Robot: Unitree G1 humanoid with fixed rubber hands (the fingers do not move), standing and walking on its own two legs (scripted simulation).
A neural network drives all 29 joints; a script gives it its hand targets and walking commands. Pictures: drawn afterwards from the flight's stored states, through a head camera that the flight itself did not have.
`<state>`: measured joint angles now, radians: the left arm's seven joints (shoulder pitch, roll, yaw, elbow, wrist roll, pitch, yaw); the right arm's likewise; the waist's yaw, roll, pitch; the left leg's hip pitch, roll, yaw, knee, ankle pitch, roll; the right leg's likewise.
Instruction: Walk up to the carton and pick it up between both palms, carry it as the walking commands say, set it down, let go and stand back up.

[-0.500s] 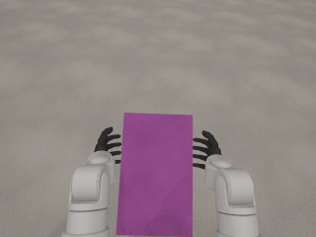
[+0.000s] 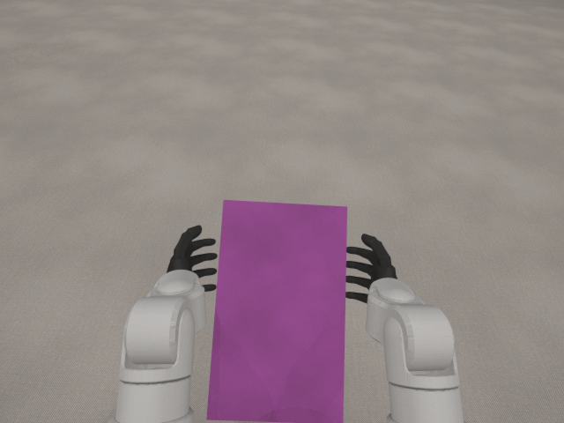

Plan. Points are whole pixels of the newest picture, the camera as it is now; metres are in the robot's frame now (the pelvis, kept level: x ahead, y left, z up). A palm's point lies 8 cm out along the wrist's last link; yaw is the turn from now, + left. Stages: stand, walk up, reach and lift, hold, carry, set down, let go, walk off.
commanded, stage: carry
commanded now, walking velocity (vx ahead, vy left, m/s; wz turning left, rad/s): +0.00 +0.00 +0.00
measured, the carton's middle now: (278, 298) +0.34 +0.01 -0.02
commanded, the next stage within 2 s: none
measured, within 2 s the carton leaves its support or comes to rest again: neither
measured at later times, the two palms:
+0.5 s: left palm (179, 307) +0.25 +0.13 +0.11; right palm (394, 318) +0.24 -0.12 +0.11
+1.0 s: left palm (175, 367) +0.19 +0.12 +0.10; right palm (412, 370) +0.19 -0.13 +0.10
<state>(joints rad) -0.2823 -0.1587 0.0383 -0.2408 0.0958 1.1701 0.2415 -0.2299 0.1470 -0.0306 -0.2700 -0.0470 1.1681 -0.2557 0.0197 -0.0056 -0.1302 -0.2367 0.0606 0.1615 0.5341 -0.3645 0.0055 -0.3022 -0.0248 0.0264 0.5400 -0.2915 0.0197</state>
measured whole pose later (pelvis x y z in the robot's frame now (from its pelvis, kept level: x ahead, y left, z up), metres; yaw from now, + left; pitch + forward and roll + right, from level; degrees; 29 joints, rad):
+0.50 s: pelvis -0.03 +0.00 +0.00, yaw +0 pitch +2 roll +0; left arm -0.28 -0.16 0.04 -0.21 0.10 1.17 0.24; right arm -0.23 0.15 -0.03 -0.24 -0.06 1.18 -0.25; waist 0.02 0.00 -0.13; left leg -0.24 0.06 0.16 0.57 -0.37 0.01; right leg -0.31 -0.03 0.03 0.58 -0.29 0.02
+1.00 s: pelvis -0.09 -0.01 -0.01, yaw +0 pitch -3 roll +0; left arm -0.28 -0.16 0.06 -0.14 0.10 1.16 0.21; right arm -0.25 0.15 -0.04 -0.19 -0.08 1.17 -0.25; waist 0.02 0.00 -0.07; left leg -0.25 0.06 0.16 0.62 -0.31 0.01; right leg -0.31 -0.03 0.03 0.61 -0.25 0.04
